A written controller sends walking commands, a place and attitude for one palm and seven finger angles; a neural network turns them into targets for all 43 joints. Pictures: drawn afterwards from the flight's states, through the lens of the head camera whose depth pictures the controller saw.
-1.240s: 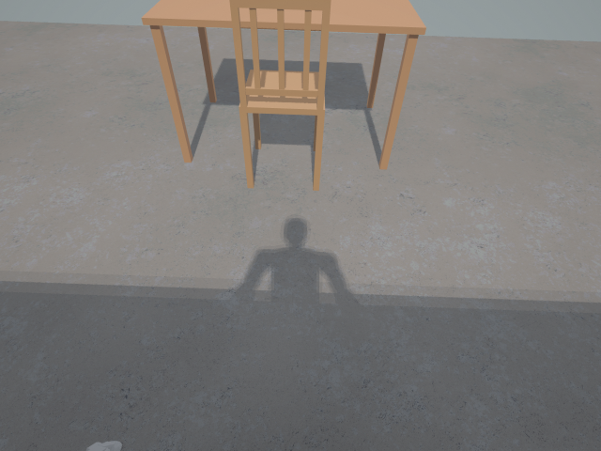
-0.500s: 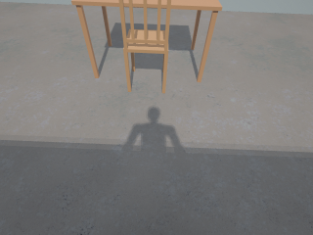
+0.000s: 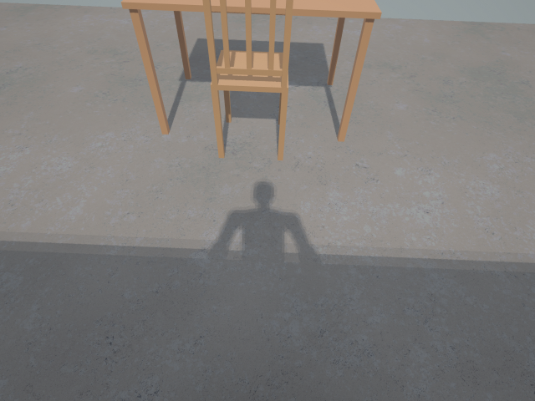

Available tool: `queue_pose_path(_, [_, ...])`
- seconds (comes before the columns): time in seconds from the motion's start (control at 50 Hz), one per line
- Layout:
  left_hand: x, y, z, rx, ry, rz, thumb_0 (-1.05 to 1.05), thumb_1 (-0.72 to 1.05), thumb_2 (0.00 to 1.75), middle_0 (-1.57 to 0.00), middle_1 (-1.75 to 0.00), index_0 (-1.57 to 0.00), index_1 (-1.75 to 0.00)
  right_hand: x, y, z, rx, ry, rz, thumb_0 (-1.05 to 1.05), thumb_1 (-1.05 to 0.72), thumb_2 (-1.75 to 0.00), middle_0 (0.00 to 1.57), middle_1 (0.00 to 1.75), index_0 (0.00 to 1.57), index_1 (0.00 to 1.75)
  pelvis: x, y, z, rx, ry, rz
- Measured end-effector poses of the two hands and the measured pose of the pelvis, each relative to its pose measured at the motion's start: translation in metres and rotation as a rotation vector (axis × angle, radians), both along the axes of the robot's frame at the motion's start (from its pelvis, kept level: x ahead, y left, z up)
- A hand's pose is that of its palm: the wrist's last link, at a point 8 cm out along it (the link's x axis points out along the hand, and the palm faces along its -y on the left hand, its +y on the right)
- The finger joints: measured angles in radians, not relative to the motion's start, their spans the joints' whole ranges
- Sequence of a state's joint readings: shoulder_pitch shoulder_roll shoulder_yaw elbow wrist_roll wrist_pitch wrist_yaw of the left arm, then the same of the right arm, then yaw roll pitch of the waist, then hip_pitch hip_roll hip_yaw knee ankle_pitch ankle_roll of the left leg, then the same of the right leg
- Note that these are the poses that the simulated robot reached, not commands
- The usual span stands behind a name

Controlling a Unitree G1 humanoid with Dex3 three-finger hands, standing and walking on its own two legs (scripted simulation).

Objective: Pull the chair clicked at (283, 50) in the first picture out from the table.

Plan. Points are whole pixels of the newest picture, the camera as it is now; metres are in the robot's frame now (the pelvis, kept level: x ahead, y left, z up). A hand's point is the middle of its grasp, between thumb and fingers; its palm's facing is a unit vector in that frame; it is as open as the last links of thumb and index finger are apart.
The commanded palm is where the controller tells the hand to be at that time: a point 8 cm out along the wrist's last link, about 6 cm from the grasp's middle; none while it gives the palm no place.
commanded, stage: look at it before walking up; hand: left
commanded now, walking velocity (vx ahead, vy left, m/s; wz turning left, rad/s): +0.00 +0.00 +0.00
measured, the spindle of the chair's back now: (248, 34) +1.52 +0.16 -0.08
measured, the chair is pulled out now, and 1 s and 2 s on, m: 0.00 0.00 0.00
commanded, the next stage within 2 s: walk to a spot facing it in 0.20 s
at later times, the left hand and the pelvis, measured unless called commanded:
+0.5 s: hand out of the picture +0.06 +0.22 -0.17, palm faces -0.03 -0.96 -0.26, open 7.4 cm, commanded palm none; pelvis +0.02 +0.00 -0.01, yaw -2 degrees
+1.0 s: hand (209, 373) +0.21 +0.12 -0.18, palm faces -0.09 -0.98 -0.19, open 7.4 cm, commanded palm none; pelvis +0.18 -0.06 -0.01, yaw -8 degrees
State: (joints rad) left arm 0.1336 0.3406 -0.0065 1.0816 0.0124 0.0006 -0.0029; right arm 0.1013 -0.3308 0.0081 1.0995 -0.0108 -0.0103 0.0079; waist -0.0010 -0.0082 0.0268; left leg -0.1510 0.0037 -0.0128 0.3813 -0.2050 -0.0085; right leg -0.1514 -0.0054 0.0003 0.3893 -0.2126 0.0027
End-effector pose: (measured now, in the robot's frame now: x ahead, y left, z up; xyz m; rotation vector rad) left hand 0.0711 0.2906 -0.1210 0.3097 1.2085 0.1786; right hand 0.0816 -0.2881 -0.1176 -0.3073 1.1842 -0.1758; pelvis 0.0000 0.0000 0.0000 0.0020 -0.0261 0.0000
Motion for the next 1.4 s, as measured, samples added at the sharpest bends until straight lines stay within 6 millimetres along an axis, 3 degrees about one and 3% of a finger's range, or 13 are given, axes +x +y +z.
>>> queue_pose_path(0.4, [-0.003, -0.007, -0.004, -0.008, 0.021, 0.013, 0.0, 0.9, 0.9, -0.2, -0.3, -0.2, -0.3, -0.004, 0.001, -0.003, 0.003, 0.022, -0.012, 0.01, -0.91, -0.9, 0.2, 0.3, 0.2, 0.3, 0.007, -0.002, -0.001, -0.001, -0.004, -0.012])
queue_pose_path(0.58, [-0.026, -0.04, -0.034, -0.117, 0.157, 0.034, 0.0, 0.9, 0.9, -0.2, -0.3, -0.2, -0.3, -0.035, 0.034, -0.03, 0.087, 0.122, -0.093, 0.01, -0.91, -0.9, 0.2, 0.3, 0.2, 0.29, 0.042, -0.001, -0.013, -0.01, 0.013, -0.055])
queue_pose_path(0.66, [-0.027, -0.054, -0.044, -0.145, 0.242, 0.031, 0.0, 0.9, 0.9, -0.2, -0.3, -0.2, -0.3, -0.048, 0.046, -0.04, 0.116, 0.171, -0.164, 0.01, -0.91, -0.9, 0.2, 0.3, 0.2, 0.29, 0.065, -0.003, -0.02, 0.004, 0.026, -0.092])
queue_pose_path(0.72, [-0.006, -0.066, -0.043, -0.143, 0.287, -0.01, 0.0, 0.9, 0.9, -0.2, -0.3, -0.2, -0.3, -0.062, 0.051, -0.043, 0.141, 0.2, -0.243, 0.01, -0.91, -0.9, 0.2, 0.3, 0.2, 0.3, 0.083, -0.011, -0.021, 0.015, 0.025, -0.127])
queue_pose_path(0.82, [0.077, -0.091, -0.043, -0.131, 0.167, -0.06, 0.01, 0.9, 0.9, -0.2, -0.3, -0.2, -0.3, -0.088, 0.052, -0.051, 0.194, 0.365, -0.305, 0.0, -0.91, -0.9, 0.2, 0.3, 0.2, 0.29, 0.116, -0.034, -0.028, 0.007, 0.022, -0.125])
queue_pose_path(0.86, [0.103, -0.099, -0.043, -0.122, 0.083, -0.044, 0.0, 0.9, 0.9, -0.2, -0.3, -0.2, -0.3, -0.083, 0.046, -0.052, 0.209, 0.425, -0.3, 0.01, -0.91, -0.9, 0.2, 0.3, 0.2, 0.29, 0.129, -0.043, -0.031, 0.001, 0.011, -0.114])
queue_pose_path(0.92, [0.125, -0.109, -0.035, -0.123, 0.038, -0.017, 0.0, 0.9, 0.9, -0.2, -0.3, -0.2, -0.3, -0.043, 0.03, -0.046, 0.197, 0.395, -0.285, 0.01, -0.91, -0.9, 0.2, 0.3, 0.2, 0.29, 0.152, -0.053, -0.022, 0.004, 0.001, -0.117])
queue_pose_path(1.06, [0.142, -0.13, -0.026, -0.152, 0.172, -0.04, 0.0, 0.9, 0.9, -0.19, -0.3, -0.2, -0.3, 0.115, -0.002, -0.029, 0.164, 0.071, -0.255, 0.01, -0.91, -0.9, 0.19, 0.3, 0.2, 0.29, 0.206, -0.057, -0.005, 0.005, 0.02, -0.151])
queue_pose_path(1.16, [0.159, -0.133, -0.034, -0.185, 0.241, 0.001, 0.0, 0.9, 0.9, -0.2, -0.3, -0.2, -0.3, 0.223, 0.001, -0.022, 0.163, -0.062, -0.183, 0.01, -0.91, -0.9, 0.19, 0.3, 0.2, 0.29, 0.254, -0.051, -0.009, -0.018, 0.026, -0.15])
queue_pose_path(1.26, [0.188, -0.12, -0.054, -0.204, 0.315, 0.049, 0.0, 0.9, 0.9, -0.2, -0.3, -0.2, -0.3, 0.317, 0.017, -0.027, 0.14, -0.13, -0.114, 0.01, -0.91, -0.9, 0.19, 0.3, 0.2, 0.29, 0.314, -0.037, -0.027, -0.035, 0.025, -0.151])
queue_pose_path(1.32, [0.221, -0.107, -0.061, -0.204, 0.341, 0.042, 0.0, 0.9, 0.9, -0.2, -0.3, -0.2, -0.3, 0.344, 0.027, -0.028, 0.122, -0.151, -0.125, 0.0, -0.91, -0.9, 0.19, 0.3, 0.2, 0.29, 0.344, -0.028, -0.031, -0.027, 0.013, -0.162])
queue_pose_path(1.4, [0.294, -0.092, -0.052, -0.19, 0.265, -0.01, 0.0, 0.9, 0.9, -0.2, -0.3, -0.2, -0.3, 0.338, 0.035, -0.021, 0.116, -0.098, -0.216, 0.0, -0.92, -0.9, 0.2, 0.3, 0.2, 0.29, 0.377, -0.022, -0.017, -0.023, -0.002, -0.189])
